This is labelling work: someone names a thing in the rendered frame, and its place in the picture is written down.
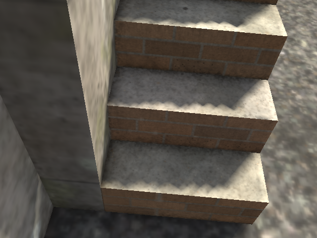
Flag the stairs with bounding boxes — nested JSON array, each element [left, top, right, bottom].
[[100, 0, 287, 224]]

